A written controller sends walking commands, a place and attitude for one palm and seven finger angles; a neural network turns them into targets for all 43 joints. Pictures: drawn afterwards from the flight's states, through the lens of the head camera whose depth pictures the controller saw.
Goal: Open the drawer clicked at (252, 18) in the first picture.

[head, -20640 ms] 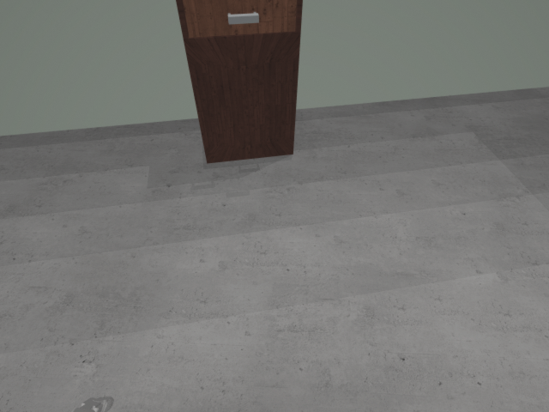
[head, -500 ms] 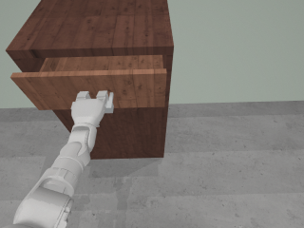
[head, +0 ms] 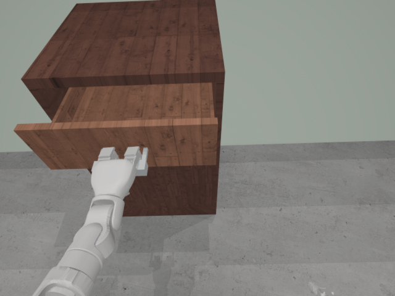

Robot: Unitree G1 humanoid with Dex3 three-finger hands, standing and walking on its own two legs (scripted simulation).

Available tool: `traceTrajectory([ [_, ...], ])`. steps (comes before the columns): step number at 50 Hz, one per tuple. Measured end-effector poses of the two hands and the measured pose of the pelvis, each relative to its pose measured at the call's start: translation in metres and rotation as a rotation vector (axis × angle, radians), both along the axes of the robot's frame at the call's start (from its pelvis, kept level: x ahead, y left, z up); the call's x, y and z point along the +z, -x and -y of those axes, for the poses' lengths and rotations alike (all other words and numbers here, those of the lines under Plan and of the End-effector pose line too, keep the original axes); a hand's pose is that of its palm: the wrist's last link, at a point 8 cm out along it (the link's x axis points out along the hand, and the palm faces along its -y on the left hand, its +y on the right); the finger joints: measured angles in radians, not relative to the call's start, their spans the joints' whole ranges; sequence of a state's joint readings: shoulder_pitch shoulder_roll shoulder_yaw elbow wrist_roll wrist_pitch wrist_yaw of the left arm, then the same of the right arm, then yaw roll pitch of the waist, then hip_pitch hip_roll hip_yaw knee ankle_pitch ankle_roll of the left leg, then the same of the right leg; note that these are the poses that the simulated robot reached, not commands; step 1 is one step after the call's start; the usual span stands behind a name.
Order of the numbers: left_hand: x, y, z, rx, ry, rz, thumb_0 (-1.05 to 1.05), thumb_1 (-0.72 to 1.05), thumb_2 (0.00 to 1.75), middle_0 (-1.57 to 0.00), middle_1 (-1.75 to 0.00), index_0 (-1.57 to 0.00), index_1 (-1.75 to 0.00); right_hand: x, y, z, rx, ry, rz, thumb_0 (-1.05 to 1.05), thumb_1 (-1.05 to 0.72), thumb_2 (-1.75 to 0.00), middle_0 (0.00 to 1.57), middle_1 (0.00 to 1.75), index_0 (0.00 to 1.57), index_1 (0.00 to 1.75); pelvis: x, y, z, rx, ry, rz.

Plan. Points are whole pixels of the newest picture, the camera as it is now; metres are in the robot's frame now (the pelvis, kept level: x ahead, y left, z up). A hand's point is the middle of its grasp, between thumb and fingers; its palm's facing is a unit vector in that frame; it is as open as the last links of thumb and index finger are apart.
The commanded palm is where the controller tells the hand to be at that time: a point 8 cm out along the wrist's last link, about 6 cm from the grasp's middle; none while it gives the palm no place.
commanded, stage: pull the drawer open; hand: left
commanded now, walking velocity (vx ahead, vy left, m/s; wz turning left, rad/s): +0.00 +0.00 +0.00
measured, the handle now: (122, 160) +0.41 +0.20 +0.01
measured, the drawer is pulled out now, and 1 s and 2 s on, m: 0.14 0.26 0.30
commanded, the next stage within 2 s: open the thumb to release the handle in 1.50 s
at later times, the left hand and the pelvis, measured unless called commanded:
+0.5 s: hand (119, 210) +0.29 +0.18 -0.01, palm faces +0.00 -0.08 -1.00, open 6.3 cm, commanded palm +0.25 +0.19 +0.05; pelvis +0.00 -0.01 +0.00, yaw +0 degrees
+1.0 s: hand (113, 239) +0.23 +0.18 -0.01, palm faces +0.01 -0.09 -1.00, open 6.2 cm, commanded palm +0.19 +0.19 +0.05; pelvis -0.01 -0.01 +0.00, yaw +0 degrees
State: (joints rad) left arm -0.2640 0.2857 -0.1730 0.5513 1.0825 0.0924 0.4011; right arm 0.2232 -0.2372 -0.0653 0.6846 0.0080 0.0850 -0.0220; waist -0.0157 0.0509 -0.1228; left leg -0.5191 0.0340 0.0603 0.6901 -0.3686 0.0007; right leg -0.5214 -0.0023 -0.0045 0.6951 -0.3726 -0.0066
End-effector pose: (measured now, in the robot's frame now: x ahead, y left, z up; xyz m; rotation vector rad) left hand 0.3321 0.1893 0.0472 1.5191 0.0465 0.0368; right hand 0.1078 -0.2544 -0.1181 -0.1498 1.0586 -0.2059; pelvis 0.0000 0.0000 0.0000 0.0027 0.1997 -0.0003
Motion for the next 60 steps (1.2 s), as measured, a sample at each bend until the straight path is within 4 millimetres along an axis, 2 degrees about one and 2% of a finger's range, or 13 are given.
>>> traceTrajectory([
  [8, 0.000, 0.017, 0.001, 0.004, 0.001, -0.001, 0.01, 0.65, 0.80, -0.28, -1.35, -0.35, -1.31, 0.007, -0.026, -0.006, 0.042, -0.001, 0.075, 0.01, -0.91, -0.90, 0.21, 0.30, 0.20, 0.30, 0.001, 0.004, 0.001, 0.004, -0.003, 0.022],
  [14, 0.001, 0.028, 0.001, 0.008, 0.008, -0.006, 0.02, 0.65, 0.78, -0.28, -1.35, -0.36, -1.30, 0.012, -0.038, -0.011, 0.062, -0.011, 0.122, 0.01, -0.90, -0.90, 0.21, 0.30, 0.20, 0.30, 0.001, 0.006, 0.003, 0.002, -0.005, 0.033],
  [30, 0.000, 0.074, 0.003, 0.017, 0.035, 0.008, 0.03, 0.65, 0.79, -0.26, -1.35, -0.37, -1.29, 0.014, -0.047, -0.012, 0.094, -0.027, 0.153, 0.01, -0.90, -0.90, 0.21, 0.30, 0.20, 0.30, 0.001, 0.005, 0.006, -0.002, -0.009, 0.056],
  [41, 0.001, 0.105, 0.005, 0.027, 0.044, 0.009, 0.03, 0.64, 0.79, -0.26, -1.35, -0.38, -1.29, 0.019, -0.060, -0.016, 0.132, -0.037, 0.203, 0.01, -0.90, -0.90, 0.20, 0.30, 0.20, 0.30, 0.000, 0.009, 0.010, 0.000, -0.012, 0.074],
  [50, 0.001, 0.119, 0.006, 0.040, 0.043, 0.007, 0.04, 0.63, 0.79, -0.27, -1.35, -0.38, -1.30, 0.021, -0.069, -0.021, 0.166, -0.045, 0.235, 0.01, -0.90, -0.90, 0.20, 0.30, 0.20, 0.30, -0.001, 0.014, 0.014, 0.005, -0.015, 0.085],
  [60, 0.002, 0.139, 0.006, 0.044, 0.063, 0.002, 0.05, 0.64, 0.77, -0.26, -1.35, -0.38, -1.30, 0.024, -0.069, -0.020, 0.170, -0.048, 0.248, 0.01, -0.90, -0.90, 0.21, 0.30, 0.20, 0.30, -0.002, 0.014, 0.016, -0.003, -0.017, 0.089],
])
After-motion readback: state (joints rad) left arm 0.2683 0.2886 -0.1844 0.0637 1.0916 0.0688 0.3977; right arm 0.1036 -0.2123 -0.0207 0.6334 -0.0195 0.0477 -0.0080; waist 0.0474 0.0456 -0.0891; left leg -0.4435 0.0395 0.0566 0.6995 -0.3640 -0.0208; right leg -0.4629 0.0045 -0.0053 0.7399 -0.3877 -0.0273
